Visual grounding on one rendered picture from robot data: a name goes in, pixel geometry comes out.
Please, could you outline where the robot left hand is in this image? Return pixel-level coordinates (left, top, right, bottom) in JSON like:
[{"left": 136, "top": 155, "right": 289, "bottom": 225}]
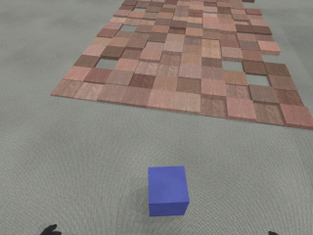
[{"left": 40, "top": 224, "right": 62, "bottom": 235}]

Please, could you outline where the carton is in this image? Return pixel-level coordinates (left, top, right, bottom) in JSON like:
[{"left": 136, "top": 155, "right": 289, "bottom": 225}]
[{"left": 148, "top": 165, "right": 190, "bottom": 217}]

